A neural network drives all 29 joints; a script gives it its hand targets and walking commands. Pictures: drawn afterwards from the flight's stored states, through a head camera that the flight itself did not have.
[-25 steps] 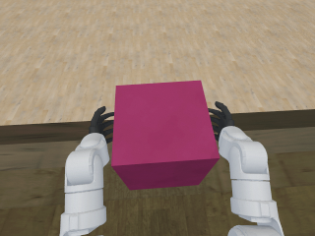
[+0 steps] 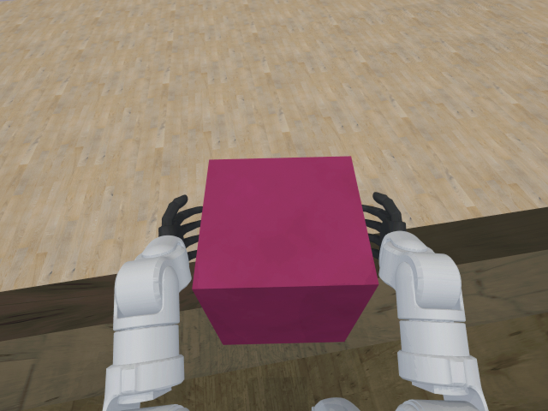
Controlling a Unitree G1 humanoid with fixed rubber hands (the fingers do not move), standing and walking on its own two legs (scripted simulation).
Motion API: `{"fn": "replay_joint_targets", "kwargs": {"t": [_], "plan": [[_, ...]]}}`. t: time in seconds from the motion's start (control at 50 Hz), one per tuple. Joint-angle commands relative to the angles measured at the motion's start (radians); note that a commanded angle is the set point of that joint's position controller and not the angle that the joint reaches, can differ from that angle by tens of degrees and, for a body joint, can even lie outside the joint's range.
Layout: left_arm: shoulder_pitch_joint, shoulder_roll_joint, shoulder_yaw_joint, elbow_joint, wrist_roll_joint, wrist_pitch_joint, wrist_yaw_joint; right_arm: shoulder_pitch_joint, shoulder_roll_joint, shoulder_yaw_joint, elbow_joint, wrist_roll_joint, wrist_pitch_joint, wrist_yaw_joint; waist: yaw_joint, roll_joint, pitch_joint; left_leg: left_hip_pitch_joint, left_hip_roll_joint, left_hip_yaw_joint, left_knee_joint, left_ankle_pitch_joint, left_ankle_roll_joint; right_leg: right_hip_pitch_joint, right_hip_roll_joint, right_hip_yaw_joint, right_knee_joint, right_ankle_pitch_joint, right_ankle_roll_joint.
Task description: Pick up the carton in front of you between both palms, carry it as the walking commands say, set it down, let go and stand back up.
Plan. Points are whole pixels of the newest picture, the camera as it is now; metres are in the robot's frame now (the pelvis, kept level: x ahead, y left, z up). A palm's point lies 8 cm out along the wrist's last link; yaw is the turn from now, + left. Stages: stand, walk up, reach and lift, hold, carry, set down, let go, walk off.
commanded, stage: carry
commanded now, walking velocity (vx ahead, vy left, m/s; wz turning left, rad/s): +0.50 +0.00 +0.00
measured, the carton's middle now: (282, 257) +0.35 -0.02 +0.02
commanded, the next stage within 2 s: none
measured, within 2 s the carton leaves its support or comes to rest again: neither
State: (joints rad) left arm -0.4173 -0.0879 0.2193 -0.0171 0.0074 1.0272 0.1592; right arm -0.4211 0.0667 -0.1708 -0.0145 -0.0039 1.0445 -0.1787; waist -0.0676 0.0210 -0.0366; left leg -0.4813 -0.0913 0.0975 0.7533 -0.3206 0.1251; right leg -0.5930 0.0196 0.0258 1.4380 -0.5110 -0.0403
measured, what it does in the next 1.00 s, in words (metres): goes down: right foot 0.10 m lower, then left foot 0.10 m lower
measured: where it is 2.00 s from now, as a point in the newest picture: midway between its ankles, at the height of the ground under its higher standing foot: (274, 215)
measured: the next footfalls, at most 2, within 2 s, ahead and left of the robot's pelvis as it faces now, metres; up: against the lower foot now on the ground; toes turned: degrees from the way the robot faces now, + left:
right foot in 0.32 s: +0.39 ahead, -0.10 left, -0.10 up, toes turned -2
left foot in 0.78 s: +0.71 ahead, +0.05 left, -0.20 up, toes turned +3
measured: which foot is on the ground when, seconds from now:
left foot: down 0.00-0.34, up 0.36-0.76, down 0.78-1.00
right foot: up 0.00-0.30, down 0.32-0.80, up 0.82-1.00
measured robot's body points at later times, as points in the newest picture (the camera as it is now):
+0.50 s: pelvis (296, 294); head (307, 41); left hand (203, 156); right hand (332, 141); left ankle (250, 392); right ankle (305, 386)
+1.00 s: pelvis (263, 199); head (252, 18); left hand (215, 113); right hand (308, 110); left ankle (259, 311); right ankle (302, 291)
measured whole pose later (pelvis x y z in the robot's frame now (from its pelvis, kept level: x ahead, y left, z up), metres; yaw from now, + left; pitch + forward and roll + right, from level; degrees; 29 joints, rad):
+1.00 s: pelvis +0.68 +0.00 -0.20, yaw +1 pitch +4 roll +1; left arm -0.37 -0.12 0.25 -0.03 0.04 1.02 0.14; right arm -0.40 0.08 -0.17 0.01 0.01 1.03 -0.18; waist -0.09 0.00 -0.01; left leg -0.43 -0.08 0.10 0.76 -0.41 0.12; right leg -0.69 -0.04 0.04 1.15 -0.36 -0.02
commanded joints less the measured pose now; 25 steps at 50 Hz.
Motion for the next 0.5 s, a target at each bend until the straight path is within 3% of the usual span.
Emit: {"fn": "replay_joint_targets", "kwargs": {"t": [0.0,0.04,0.06,0.08,0.1,0.14,0.18,0.2,0.22,0.24,0.26,0.28,0.3,0.32,0.34,0.36,0.38,0.42,0.46,0.48], "plan": [[-0.551,-0.826,-0.588,-0.108,-0.157,-0.042,-0.095,-0.758,0.972,0.75,-0.179,0.387,-0.064,0.144,-0.012,0.038,-0.388,0.385,0.353,-0.549,-0.203,0.512,0.221,-0.165,-0.063,0.016,-0.357,0.221,0.019],[-0.554,-0.841,-0.62,-0.124,-0.161,-0.06,-0.102,-0.728,0.979,0.753,-0.16,0.377,-0.08,0.155,-0.003,0.064,-0.437,0.424,0.324,-0.464,-0.113,0.574,0.184,-0.124,-0.067,0.016,-0.383,0.362,-0.004],[-0.543,-0.839,-0.629,-0.13,-0.161,-0.068,-0.103,-0.707,0.978,0.743,-0.155,0.369,-0.087,0.158,-0.01,0.034,-0.452,0.457,0.297,-0.413,-0.079,0.538,0.151,-0.146,-0.056,-0.002,-0.385,0.435,-0.01],[-0.557,-0.832,-0.642,-0.154,-0.165,-0.074,-0.103,-0.682,0.977,0.743,-0.146,0.371,-0.092,0.16,-0.048,0.014,-0.439,0.523,0.239,-0.396,-0.025,0.468,0.134,-0.219,-0.063,0.008,-0.512,0.575,-0.014],[-0.558,-0.829,-0.65,-0.165,-0.165,-0.08,-0.102,-0.665,0.977,0.745,-0.142,0.367,-0.096,0.162,-0.064,0.003,-0.429,0.531,0.196,-0.365,-0.016,0.449,0.119,-0.207,-0.04,-0.023,-0.6,0.63,-0.015],[-0.532,-0.817,-0.668,-0.167,-0.166,-0.08,-0.102,-0.61,0.945,0.737,-0.125,0.358,-0.098,0.164,-0.079,0.036,-0.362,0.455,0.149,-0.3,-0.019,0.335,0.094,-0.093,-0.004,-0.082,-0.829,0.735,-0.014],[-0.527,-0.79,-0.675,-0.188,-0.168,-0.073,-0.101,-0.589,0.913,0.728,-0.125,0.344,-0.101,0.156,-0.08,0.073,-0.322,0.403,0.127,-0.267,0.022,0.344,0.065,0.037,0.009,-0.129,-0.964,0.799,-0.015],[-0.508,-0.763,-0.675,-0.182,-0.168,-0.064,-0.097,-0.565,0.888,0.714,-0.124,0.328,-0.097,0.149,-0.074,0.079,-0.314,0.407,0.116,-0.252,0.091,0.351,0.051,0.1,0.026,-0.157,-1.01,0.81,-0.013],[-0.488,-0.734,-0.669,-0.177,-0.167,-0.056,-0.093,-0.544,0.865,0.705,-0.116,0.308,-0.088,0.139,-0.046,0.089,-0.311,0.384,0.119,-0.213,0.179,0.372,0.035,0.195,0.031,-0.177,-1.038,0.849,-0.019],[-0.452,-0.692,-0.65,-0.157,-0.157,-0.044,-0.086,-0.518,0.838,0.693,-0.101,0.291,-0.076,0.129,0.025,0.054,-0.354,0.336,0.116,-0.171,0.309,0.481,0.013,0.359,0.026,-0.178,-1.068,0.854,-0.03],[-0.428,-0.66,-0.627,-0.145,-0.146,-0.031,-0.079,-0.503,0.815,0.683,-0.098,0.281,-0.063,0.12,0.096,-0.011,-0.41,0.219,0.121,-0.127,0.492,0.427,-0.011,0.558,-0.04,-0.126,-1.025,0.833,-0.046],[-0.407,-0.618,-0.599,-0.12,-0.144,-0.017,-0.071,-0.515,0.783,0.661,-0.098,0.273,-0.049,0.112,0.169,-0.172,-0.421,-0.087,0.059,-0.083,0.777,-0.032,-0.069,0.789,-0.173,0.043,-0.865,1.06,-0.109],[-0.385,-0.579,-0.582,-0.057,-0.142,0.0,-0.056,-0.466,0.747,0.61,-0.041,0.242,-0.025,0.101,0.137,-0.268,-0.485,-0.358,0.012,-0.132,0.885,-0.36,-0.085,1.0,-0.325,0.361,-0.764,1.115,-0.203],[-0.431,-0.605,-0.607,-0.09,-0.179,0.005,-0.051,-0.456,0.711,0.576,-0.052,0.217,-0.02,0.089,0.128,-0.229,-0.497,-0.446,0.052,-0.179,0.881,-0.317,-0.072,0.985,-0.391,0.48,-0.804,0.779,-0.263],[-0.471,-0.667,-0.644,-0.105,-0.218,0.006,-0.058,-0.454,0.711,0.547,-0.051,0.203,-0.017,0.077,0.149,-0.127,-0.447,-0.493,0.079,-0.18,0.791,-0.25,-0.074,0.921,-0.36,0.458,-0.832,0.691,-0.279],[-0.521,-0.721,-0.666,-0.11,-0.246,-0.002,-0.068,-0.484,0.735,0.541,-0.073,0.195,-0.017,0.073,0.159,-0.068,-0.411,-0.486,0.111,-0.176,0.715,-0.239,-0.087,0.827,-0.354,0.471,-0.841,0.619,-0.291],[-0.568,-0.777,-0.687,-0.128,-0.277,-0.01,-0.083,-0.526,0.764,0.55,-0.098,0.201,-0.023,0.077,0.141,0.003,-0.368,-0.445,0.128,-0.184,0.591,-0.169,-0.093,0.696,-0.313,0.455,-0.864,0.643,-0.283],[-0.631,-0.844,-0.703,-0.113,-0.307,-0.018,-0.109,-0.555,0.799,0.547,-0.079,0.184,-0.032,0.085,0.117,-0.015,-0.318,-0.306,0.132,-0.163,0.437,-0.1,-0.101,0.486,-0.299,0.422,-0.934,0.585,-0.274],[-0.688,-0.902,-0.735,-0.139,-0.347,-0.036,-0.128,-0.582,0.848,0.565,-0.108,0.177,-0.053,0.096,0.124,-0.081,-0.355,-0.276,0.131,-0.148,0.386,-0.016,-0.106,0.48,-0.301,0.39,-0.932,0.627,-0.282],[-0.69,-0.915,-0.741,-0.138,-0.356,-0.042,-0.134,-0.583,0.861,0.577,-0.116,0.179,-0.064,0.099,0.138,-0.096,-0.384,-0.273,0.138,-0.146,0.374,0.108,-0.095,0.503,-0.279,0.332,-0.877,0.652,-0.269]]}}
